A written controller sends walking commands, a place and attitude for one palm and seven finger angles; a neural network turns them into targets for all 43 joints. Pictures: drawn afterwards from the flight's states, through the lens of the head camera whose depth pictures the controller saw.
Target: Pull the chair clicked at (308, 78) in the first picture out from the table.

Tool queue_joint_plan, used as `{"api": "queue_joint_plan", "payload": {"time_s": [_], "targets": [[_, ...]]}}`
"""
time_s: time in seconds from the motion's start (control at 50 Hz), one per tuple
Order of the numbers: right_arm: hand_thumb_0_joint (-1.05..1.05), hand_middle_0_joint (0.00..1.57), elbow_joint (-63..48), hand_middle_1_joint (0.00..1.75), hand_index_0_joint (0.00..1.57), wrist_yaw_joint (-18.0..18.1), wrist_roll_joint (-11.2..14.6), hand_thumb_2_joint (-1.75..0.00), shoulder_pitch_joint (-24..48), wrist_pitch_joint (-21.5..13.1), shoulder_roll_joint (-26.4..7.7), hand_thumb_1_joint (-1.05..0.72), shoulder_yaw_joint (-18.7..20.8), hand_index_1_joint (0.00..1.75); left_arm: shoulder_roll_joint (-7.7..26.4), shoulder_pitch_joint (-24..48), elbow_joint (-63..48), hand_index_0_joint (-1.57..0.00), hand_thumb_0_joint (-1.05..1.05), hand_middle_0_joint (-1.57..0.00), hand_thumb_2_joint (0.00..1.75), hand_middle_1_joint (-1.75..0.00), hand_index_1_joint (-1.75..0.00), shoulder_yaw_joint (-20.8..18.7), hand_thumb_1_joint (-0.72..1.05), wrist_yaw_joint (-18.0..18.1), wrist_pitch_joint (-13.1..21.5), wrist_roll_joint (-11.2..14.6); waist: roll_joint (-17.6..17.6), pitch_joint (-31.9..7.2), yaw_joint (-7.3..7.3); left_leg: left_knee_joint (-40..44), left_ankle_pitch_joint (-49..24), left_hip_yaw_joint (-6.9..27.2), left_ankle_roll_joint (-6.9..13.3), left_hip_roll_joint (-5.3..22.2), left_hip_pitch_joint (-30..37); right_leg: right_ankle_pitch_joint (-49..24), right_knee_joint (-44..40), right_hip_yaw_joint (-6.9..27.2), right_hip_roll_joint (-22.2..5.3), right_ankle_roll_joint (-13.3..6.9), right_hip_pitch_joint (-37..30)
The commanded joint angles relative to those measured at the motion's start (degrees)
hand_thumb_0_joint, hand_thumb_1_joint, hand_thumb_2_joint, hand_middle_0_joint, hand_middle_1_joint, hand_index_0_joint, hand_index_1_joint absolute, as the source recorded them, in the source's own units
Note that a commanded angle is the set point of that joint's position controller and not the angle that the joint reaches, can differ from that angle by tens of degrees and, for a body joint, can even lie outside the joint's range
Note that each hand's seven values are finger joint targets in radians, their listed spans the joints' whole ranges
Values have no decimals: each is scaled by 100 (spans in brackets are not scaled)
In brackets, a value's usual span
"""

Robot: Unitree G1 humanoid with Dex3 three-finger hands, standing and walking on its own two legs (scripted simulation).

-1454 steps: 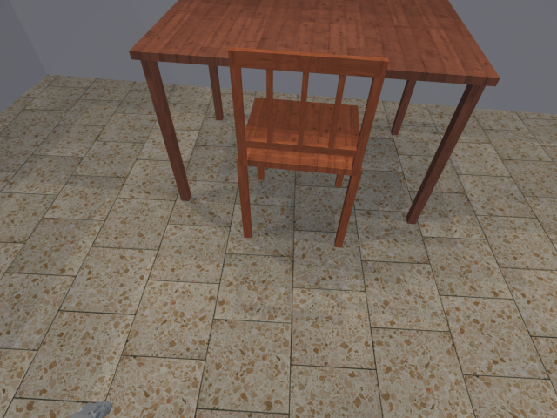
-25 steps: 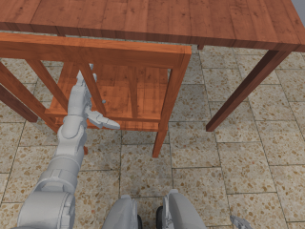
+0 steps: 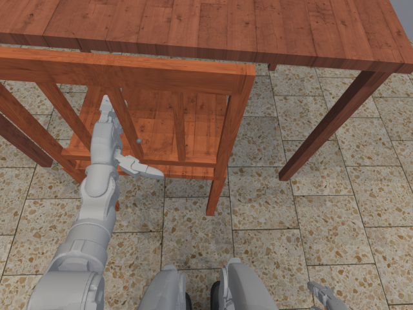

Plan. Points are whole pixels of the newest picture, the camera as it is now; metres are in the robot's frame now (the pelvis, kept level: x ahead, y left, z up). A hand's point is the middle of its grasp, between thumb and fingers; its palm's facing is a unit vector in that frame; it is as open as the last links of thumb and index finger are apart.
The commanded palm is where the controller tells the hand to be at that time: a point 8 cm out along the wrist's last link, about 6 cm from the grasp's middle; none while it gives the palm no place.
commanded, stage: hook a spindle and tug to test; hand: left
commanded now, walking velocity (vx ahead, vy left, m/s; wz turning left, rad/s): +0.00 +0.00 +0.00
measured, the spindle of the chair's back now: (128, 127) +0.46 +0.15 +0.02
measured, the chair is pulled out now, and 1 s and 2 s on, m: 0.00 0.00 0.05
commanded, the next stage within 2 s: step backward, pulling the chair out in 1.40 s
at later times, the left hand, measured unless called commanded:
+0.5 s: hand (138, 139) +0.44 +0.12 +0.01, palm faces -0.06 -1.00 -0.04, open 11.0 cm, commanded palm +0.41 +0.17 +0.02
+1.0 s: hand (137, 141) +0.43 +0.12 +0.02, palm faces -0.04 -1.00 -0.01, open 5.0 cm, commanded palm +0.39 +0.17 +0.02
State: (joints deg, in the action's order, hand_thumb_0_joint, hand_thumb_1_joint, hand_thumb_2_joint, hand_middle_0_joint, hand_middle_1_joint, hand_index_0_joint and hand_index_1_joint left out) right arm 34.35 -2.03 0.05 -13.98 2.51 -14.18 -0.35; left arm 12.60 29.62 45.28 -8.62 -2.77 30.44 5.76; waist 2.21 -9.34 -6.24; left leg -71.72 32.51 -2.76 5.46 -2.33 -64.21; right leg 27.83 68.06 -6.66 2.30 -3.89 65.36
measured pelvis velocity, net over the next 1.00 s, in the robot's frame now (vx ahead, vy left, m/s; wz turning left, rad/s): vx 0.01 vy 0.01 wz -0.01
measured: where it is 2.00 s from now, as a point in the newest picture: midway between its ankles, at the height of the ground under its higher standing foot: outside the picture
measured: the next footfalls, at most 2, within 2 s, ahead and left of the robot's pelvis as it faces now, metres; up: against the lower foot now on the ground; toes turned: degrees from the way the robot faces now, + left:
none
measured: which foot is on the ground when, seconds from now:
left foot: down 0.00-1.00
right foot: down 0.00-1.00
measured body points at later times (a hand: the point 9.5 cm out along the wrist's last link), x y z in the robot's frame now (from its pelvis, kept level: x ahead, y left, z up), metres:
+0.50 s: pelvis +0.00 +0.00 +0.00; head +0.13 +0.01 +0.43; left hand +0.43 +0.18 +0.02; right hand +0.08 -0.27 -0.12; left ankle +0.01 +0.06 -0.63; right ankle +0.04 -0.08 -0.63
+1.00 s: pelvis +0.01 +0.01 +0.00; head +0.13 +0.02 +0.43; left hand +0.42 +0.18 +0.02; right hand +0.10 -0.25 -0.12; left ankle +0.01 +0.06 -0.63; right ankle +0.04 -0.08 -0.63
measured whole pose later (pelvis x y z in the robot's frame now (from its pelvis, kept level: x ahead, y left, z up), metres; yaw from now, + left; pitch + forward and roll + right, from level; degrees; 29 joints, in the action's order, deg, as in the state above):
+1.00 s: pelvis +0.01 +0.01 +0.00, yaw -1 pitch +25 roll -3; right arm 33.2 -2.8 0.5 -14.7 3.1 -14.2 -0.1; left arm 12.3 26.7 41.8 -7.6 -2.7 27.5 7.4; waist 2.5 -9.9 -6.1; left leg -71.1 32.9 -3.1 5.8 -2.2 -63.3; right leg 27.9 67.3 -6.1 2.6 -3.4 64.6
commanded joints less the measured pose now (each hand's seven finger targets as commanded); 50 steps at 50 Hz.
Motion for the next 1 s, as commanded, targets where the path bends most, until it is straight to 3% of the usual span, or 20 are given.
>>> {"api": "queue_joint_plan", "payload": {"time_s": [0.0,0.04,0.12,0.18,0.22,0.28,0.3,0.38,0.48,0.5,0.52,0.58,0.6,0.68,0.76,0.8,0.82,0.94,0.98], "targets": [[0,20,-393,30,20,22,-9,-90,-595,-144,-942,-90,314,30,737,2016,-815,-17,0,-17,30,-41,-41,-46,-50,-11,392,-70,25,-2508,-193,804,-1948,826,-436,224,1402,-1452,-658,685,-116,231,-1507],[0,20,-407,30,20,20,15,-90,-597,-119,-976,-90,312,30,739,2008,-592,-20,0,-20,30,-52,-52,-49,-50,-97,269,-48,-17,-2406,-192,848,-1720,817,-420,218,1305,-1286,-724,689,-118,229,-1500],[0,20,-504,30,20,65,45,-90,-578,-119,-982,-90,288,30,1010,2092,-835,-27,0,-27,30,-74,-74,-298,-50,-220,193,125,121,-2764,-71,873,-1843,748,-400,176,1340,-1451,-759,763,-126,208,-1842],[0,20,-510,30,20,90,52,-90,-568,-165,-943,-90,279,30,976,2256,-1134,-32,0,-32,30,-90,-90,-254,-50,-254,270,203,168,-2899,-96,842,-1955,731,-391,181,1426,-1589,-772,792,-122,223,-1932],[0,20,-438,30,20,100,37,-90,-585,-206,-935,-90,278,30,902,2448,-1136,-36,0,-36,35,-101,-101,-167,-39,-240,340,196,184,-2835,-193,800,-1977,743,-384,189,1444,-1591,-760,781,-117,230,-1809],[0,20,-398,30,20,107,24,-90,-617,-227,-956,-90,285,30,1095,2182,-976,-41,0,-41,42,-118,-118,-357,-22,-215,378,165,42,-2771,-115,774,-1866,676,-367,166,1182,-1571,-768,836,-127,236,-1968],[0,20,-412,30,20,102,20,-90,-616,-238,-955,-90,285,30,1031,2194,-944,-43,0,-43,44,-123,-123,-269,-16,-221,371,136,61,-2762,-161,774,-1907,680,-364,167,1215,-1619,-755,824,-128,232,-1933],[0,20,-400,30,20,66,26,-90,-638,-199,-972,-90,287,30,942,1954,-741,-50,0,-50,54,-145,-145,-249,6,-257,242,147,135,-2608,-118,841,-1924,681,-393,179,1250,-1564,-777,770,-123,222,-1834],[0,20,-469,30,20,52,46,-90,-643,-192,-972,-90,308,30,870,1985,-1051,-50,0,-50,66,-145,-145,-187,34,-255,237,196,194,-2763,-97,877,-2128,732,-418,207,1485,-1696,-754,731,-123,216,-1823],[0,20,-454,30,20,52,37,-90,-651,-197,-964,-90,309,30,786,2034,-1011,-50,0,-50,68,-145,-145,-144,40,-236,235,211,156,-2716,-161,859,-2182,744,-403,210,1516,-1729,-745,708,-113,218,-1751],[0,20,-427,30,20,58,31,-90,-658,-202,-986,-90,320,30,936,2086,-1118,-50,0,-50,71,-145,-145,-264,45,-201,286,200,118,-2779,-122,860,-2194,790,-431,231,1560,-1692,-714,697,-116,223,-1725],[0,20,-441,30,20,52,13,-90,-650,-219,-960,-90,325,30,887,1881,-1149,-50,0,-50,78,-145,-145,-269,62,-131,350,173,3,-2850,-86,846,-2216,748,-415,208,1519,-1768,-712,719,-110,236,-1848],[0,20,-463,30,20,49,8,-90,-633,-225,-971,-90,323,30,939,1879,-1154,-50,0,-50,80,-145,-145,-276,68,-130,365,142,148,-2835,-82,831,-2290,751,-434,215,1546,-1797,-664,708,-114,216,-1753],[0,20,-433,30,20,25,12,-90,-639,-190,-976,-90,335,30,852,1790,-1112,-50,0,-50,90,-145,-145,-199,90,-152,325,115,162,-2755,-84,858,-2274,785,-470,234,1608,-1718,-673,675,-109,217,-1672],[0,20,-527,30,20,9,36,-90,-585,-161,-962,-90,336,30,730,1436,-1261,-50,0,-50,90,-145,-145,-148,90,-183,227,191,166,-2783,-1,929,-2426,804,-497,237,1720,-1791,-703,650,-108,211,-1758],[0,20,-569,30,20,2,58,-90,-564,-156,-952,-90,348,30,552,1438,-1443,-50,0,-50,90,-145,-145,66,90,-214,216,200,149,-2770,-53,946,-2510,884,-513,270,1886,-1766,-686,603,-110,206,-1643],[0,20,-557,30,20,-1,55,-90,-554,-147,-963,-90,359,30,614,1254,-1411,-50,0,-50,90,-145,-145,-16,90,-193,204,182,221,-2751,19,959,-2508,895,-546,290,1942,-1696,-687,596,-106,204,-1558],[0,20,-602,30,20,-46,41,-90,-538,-97,-953,-90,365,30,496,1052,-1592,-50,0,-50,90,-145,-145,169,90,-106,220,75,135,-2595,11,950,-2678,976,-591,332,2002,-1700,-617,543,-90,201,-1408],[0,20,-665,30,20,-68,47,-90,-522,-89,-931,-90,388,30,382,793,-1814,-50,0,-50,90,-145,-145,268,90,-90,224,76,252,-2741,76,956,-2901,988,-623,348,2194,-1797,-607,537,-96,195,-1451]]}}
